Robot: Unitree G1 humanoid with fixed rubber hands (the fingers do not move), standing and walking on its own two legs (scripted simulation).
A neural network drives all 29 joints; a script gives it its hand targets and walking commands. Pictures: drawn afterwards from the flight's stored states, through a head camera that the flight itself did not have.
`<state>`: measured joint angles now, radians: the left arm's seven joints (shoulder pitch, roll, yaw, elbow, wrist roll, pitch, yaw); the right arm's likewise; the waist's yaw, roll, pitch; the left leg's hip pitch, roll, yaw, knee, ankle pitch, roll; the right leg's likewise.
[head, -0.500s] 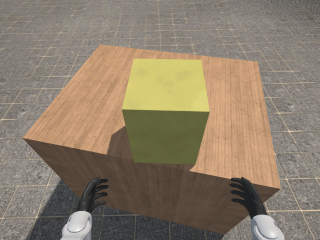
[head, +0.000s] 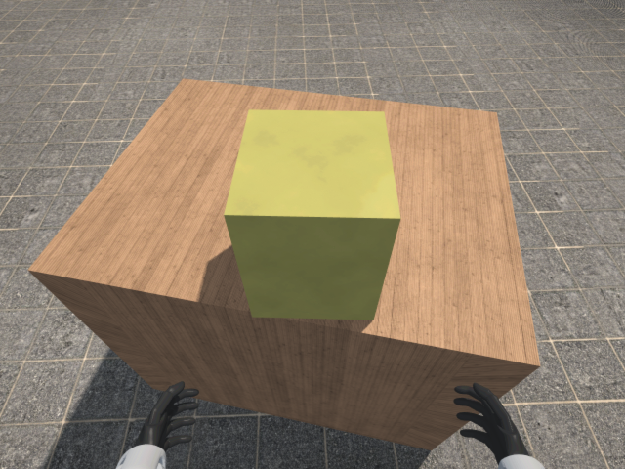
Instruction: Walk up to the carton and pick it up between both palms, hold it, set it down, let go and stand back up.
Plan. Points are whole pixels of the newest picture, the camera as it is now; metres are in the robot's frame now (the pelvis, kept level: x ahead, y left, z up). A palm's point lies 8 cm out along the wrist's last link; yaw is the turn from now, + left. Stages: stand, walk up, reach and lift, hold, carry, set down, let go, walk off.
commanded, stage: let go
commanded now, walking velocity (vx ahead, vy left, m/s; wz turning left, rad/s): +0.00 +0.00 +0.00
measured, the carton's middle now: (314, 220) +0.46 +0.02 +0.03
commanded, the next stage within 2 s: stand in 0.50 s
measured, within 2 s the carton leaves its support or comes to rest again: neither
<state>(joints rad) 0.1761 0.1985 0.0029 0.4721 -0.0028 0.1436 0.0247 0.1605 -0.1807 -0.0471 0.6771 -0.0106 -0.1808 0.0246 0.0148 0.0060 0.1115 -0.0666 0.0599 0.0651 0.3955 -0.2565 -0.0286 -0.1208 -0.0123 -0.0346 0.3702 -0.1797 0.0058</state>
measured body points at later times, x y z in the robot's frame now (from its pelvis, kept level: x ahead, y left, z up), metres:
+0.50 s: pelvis +0.00 +0.00 +0.00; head +0.02 +0.00 +0.45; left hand +0.17 +0.23 -0.09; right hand +0.17 -0.23 -0.09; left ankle -0.02 +0.13 -0.74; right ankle +0.02 -0.12 -0.74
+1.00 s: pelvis +0.01 +0.01 -0.01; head -0.01 +0.02 +0.44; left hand +0.08 +0.25 -0.13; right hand +0.05 -0.23 -0.14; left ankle -0.02 +0.13 -0.74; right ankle +0.02 -0.12 -0.74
